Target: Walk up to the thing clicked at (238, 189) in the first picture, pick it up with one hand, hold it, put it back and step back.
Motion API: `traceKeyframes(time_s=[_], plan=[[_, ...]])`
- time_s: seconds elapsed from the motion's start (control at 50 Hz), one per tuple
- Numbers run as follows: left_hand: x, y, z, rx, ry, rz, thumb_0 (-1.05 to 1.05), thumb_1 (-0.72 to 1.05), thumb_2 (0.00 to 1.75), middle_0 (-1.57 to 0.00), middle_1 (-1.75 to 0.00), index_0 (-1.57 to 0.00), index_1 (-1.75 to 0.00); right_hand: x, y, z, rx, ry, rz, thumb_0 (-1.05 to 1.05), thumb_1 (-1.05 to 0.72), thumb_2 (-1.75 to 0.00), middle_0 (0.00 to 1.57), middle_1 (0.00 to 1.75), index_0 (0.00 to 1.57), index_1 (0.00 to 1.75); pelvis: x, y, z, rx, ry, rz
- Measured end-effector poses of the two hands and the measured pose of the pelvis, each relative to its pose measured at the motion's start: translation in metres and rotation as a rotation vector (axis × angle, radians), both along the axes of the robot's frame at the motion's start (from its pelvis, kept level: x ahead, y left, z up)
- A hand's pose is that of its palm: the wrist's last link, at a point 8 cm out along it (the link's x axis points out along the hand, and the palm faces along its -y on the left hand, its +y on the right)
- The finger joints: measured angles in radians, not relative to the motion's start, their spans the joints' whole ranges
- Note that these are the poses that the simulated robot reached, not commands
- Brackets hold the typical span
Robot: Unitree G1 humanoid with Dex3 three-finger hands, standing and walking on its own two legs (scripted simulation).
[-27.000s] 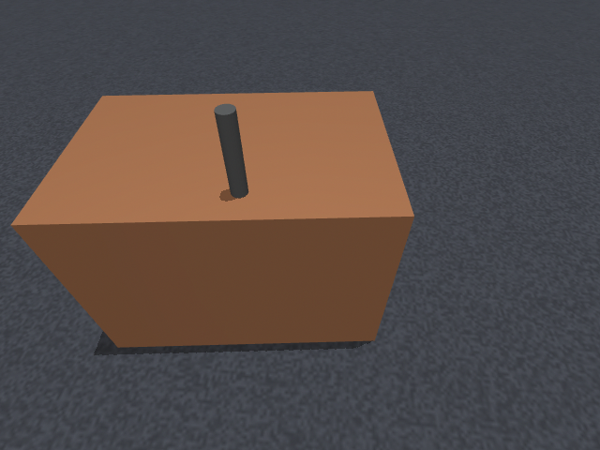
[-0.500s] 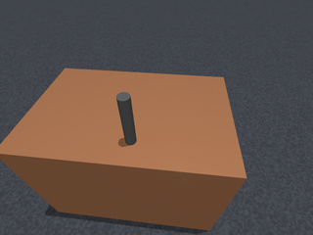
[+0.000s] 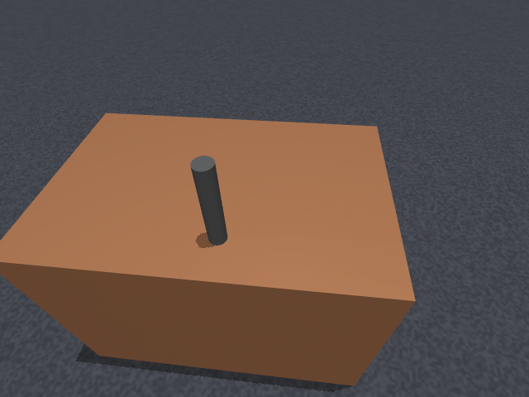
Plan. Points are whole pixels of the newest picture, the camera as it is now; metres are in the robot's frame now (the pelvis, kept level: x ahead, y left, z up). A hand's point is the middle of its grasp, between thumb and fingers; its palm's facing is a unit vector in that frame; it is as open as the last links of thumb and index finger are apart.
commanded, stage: stand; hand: left
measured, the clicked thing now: (211, 205) +0.49 +0.15 -0.02
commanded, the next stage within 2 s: step back in 1.48 s
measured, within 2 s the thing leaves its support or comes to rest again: neither
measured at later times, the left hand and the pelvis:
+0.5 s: hand out of the picture +0.08 +0.25 -0.15, palm faces +0.00 -0.94 -0.35, open 7.4 cm; pelvis +0.01 +0.00 +0.00, yaw -1 degrees
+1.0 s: hand out of the picture +0.09 +0.25 -0.15, palm faces -0.01 -0.94 -0.34, open 7.4 cm; pelvis +0.01 +0.00 +0.00, yaw -1 degrees
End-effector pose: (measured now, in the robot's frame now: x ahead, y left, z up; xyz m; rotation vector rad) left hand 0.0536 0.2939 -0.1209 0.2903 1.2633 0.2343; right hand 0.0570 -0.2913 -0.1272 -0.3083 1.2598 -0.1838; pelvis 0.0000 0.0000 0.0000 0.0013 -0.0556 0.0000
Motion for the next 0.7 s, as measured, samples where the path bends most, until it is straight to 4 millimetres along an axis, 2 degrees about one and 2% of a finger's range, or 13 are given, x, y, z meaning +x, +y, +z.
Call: traceKeyframes(time_s=[0.7], plan=[[0.025,-0.003,0.003,0.002,-0.019,-0.029,0.01,0.9,0.9,-0.2,-0.3,-0.21,-0.3,0.003,-0.007,0.001,-0.004,0.011,-0.016,0.0,-0.91,-0.9,0.21,0.3,0.21,0.3,0.01,-0.003,0.001,-0.002,0.016,-0.014]])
